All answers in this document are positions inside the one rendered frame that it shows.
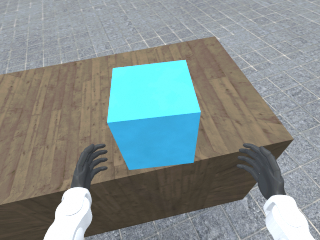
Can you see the robot left forearm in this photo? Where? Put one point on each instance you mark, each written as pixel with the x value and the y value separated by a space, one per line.
pixel 72 216

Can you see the robot right forearm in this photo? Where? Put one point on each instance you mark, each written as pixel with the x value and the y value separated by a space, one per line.
pixel 284 220

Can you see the carton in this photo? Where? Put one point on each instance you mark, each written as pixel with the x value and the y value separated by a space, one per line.
pixel 154 114

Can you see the robot right hand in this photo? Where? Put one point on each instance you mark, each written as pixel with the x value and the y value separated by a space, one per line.
pixel 265 171

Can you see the robot left hand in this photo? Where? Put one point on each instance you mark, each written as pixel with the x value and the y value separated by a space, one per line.
pixel 84 172

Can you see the pedestal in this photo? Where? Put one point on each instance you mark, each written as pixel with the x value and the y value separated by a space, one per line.
pixel 49 115

